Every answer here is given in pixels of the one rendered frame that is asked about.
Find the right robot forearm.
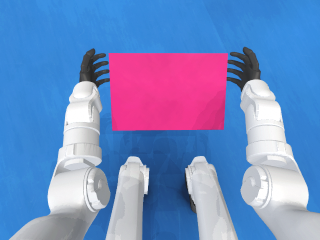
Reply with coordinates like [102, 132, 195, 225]
[240, 79, 309, 204]

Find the right robot shin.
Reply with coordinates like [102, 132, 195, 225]
[190, 156, 217, 204]

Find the robot right hand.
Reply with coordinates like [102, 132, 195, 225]
[226, 47, 261, 92]

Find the robot left hand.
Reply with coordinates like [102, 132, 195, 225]
[79, 48, 110, 88]

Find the left robot thigh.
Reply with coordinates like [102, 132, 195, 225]
[105, 162, 150, 240]

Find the carton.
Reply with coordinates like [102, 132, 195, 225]
[108, 53, 228, 131]

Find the left robot forearm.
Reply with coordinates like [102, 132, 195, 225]
[47, 81, 103, 210]

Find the robot left upper arm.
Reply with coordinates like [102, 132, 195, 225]
[9, 166, 111, 240]

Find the robot right upper arm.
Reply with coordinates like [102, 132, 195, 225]
[240, 164, 320, 240]

